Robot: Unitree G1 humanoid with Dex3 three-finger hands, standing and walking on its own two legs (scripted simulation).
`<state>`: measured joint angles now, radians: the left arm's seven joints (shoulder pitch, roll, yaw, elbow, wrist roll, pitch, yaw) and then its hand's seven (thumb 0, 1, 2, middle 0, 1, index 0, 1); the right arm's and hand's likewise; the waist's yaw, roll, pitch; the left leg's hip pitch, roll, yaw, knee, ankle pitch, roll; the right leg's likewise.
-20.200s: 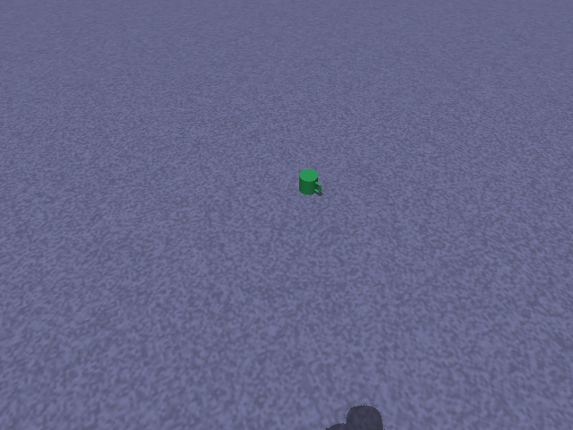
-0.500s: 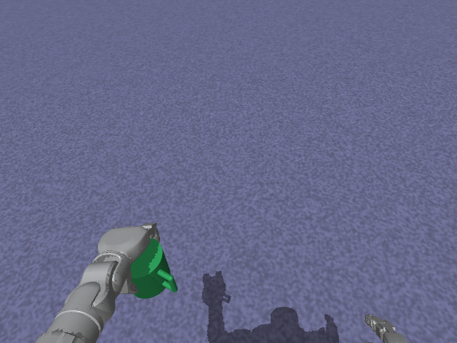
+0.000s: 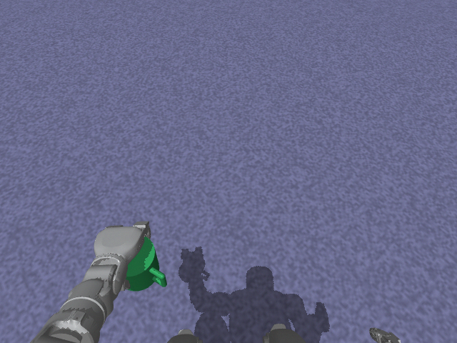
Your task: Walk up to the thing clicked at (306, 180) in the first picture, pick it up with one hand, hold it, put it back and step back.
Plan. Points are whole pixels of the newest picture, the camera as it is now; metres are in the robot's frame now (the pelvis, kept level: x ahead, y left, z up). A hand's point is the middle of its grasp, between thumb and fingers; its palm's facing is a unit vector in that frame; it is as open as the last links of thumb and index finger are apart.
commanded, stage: crouch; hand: left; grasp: from above
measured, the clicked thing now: (141, 266) +0.31 +0.20 -0.17
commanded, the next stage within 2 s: lower in 1.44 s
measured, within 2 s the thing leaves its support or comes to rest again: neither
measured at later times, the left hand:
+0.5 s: hand (150, 270) +0.35 +0.22 -0.36, palm faces -0.48 +0.01 -0.88, open 11.7 cm
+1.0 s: hand (158, 273) +0.37 +0.23 -0.48, palm faces -0.46 -0.02 -0.89, open 11.7 cm
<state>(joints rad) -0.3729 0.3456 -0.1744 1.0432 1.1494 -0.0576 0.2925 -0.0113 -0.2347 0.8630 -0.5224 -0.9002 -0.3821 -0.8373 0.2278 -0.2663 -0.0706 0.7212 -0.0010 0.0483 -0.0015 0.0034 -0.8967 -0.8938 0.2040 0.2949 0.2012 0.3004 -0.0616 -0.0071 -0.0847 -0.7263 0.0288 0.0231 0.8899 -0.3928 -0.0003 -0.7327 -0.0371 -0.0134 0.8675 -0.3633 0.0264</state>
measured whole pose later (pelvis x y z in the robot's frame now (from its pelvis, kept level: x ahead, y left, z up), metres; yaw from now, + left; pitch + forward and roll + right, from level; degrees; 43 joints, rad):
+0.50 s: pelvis -0.05 +0.01 -0.20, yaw -1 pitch +35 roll -3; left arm -0.67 0.44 -0.03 1.25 1.17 -0.08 0.41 0.01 -0.23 0.76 -0.60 -0.82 -0.45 -0.79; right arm 0.21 -0.23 -0.05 0.77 -0.07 -0.05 0.01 0.00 -0.90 -0.89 0.21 0.29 0.20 0.30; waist -0.17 0.05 -0.21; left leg -1.76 0.03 -0.02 1.77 -0.64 0.01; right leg -1.74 -0.05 -0.01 1.73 -0.60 0.03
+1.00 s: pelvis -0.05 +0.00 -0.30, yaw -2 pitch +38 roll -4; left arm -0.79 0.53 0.05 1.32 1.22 -0.11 0.45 0.01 -0.25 0.77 -0.63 -0.80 -0.48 -0.77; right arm 0.15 -0.27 -0.04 0.75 -0.12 -0.10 0.09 0.00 -0.92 -0.90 0.20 0.29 0.20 0.30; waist -0.20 0.01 -0.16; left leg -2.08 0.02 -0.07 2.11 -0.70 0.00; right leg -2.05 -0.04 -0.03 2.06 -0.66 0.02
